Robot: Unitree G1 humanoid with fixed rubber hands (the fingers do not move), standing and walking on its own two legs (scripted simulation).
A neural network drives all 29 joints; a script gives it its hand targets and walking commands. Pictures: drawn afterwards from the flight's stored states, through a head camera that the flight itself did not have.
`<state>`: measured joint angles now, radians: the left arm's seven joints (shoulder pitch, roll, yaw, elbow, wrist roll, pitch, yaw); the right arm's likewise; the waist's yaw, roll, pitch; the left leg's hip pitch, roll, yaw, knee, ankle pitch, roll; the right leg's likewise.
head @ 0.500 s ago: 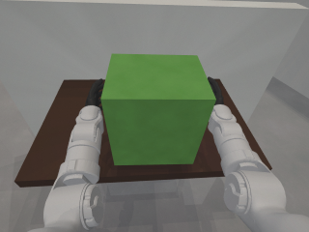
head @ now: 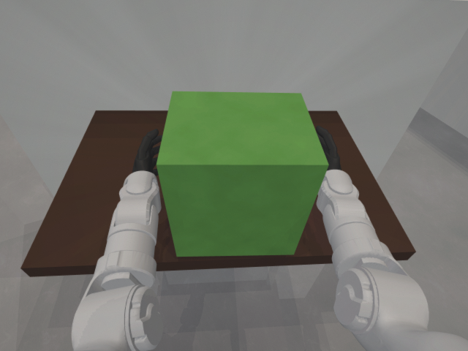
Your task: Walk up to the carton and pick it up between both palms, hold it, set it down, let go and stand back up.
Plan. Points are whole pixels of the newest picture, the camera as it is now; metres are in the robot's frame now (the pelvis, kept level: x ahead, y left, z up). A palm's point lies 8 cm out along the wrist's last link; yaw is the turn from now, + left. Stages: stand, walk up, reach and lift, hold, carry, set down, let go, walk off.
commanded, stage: set down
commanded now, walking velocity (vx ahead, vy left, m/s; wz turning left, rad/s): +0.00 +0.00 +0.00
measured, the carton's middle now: (236, 177) +0.41 +0.02 +0.08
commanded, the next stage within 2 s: none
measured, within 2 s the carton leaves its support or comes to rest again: rests again in 0.44 s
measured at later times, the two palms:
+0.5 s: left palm (148, 181) +0.39 +0.18 +0.09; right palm (326, 176) +0.40 -0.15 +0.10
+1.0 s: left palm (151, 180) +0.39 +0.17 +0.09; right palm (327, 179) +0.40 -0.15 +0.10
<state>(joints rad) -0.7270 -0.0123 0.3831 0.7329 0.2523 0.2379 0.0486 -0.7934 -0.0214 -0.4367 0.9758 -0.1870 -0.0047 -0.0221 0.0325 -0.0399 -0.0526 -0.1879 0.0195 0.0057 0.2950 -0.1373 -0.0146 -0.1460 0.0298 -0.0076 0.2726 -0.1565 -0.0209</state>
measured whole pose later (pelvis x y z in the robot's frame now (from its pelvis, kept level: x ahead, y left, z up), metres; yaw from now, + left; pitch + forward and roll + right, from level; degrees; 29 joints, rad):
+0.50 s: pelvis +0.00 +0.00 +0.00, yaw +0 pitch +3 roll +0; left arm -0.70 -0.04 0.40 0.76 0.27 0.17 0.05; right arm -0.76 -0.01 -0.50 0.97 -0.25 -0.06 0.01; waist 0.04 -0.04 -0.06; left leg -0.21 0.02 0.03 0.29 -0.14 -0.01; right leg -0.17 0.02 -0.02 0.27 -0.15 -0.02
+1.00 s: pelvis +0.00 +0.00 +0.00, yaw -1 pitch +2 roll +0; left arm -0.70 -0.07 0.46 0.74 0.32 0.12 0.03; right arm -0.74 0.01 -0.53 0.92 -0.29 -0.09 0.03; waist 0.05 -0.04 -0.02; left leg -0.18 0.02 0.05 0.28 -0.14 0.00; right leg -0.16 0.02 -0.01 0.27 -0.16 -0.01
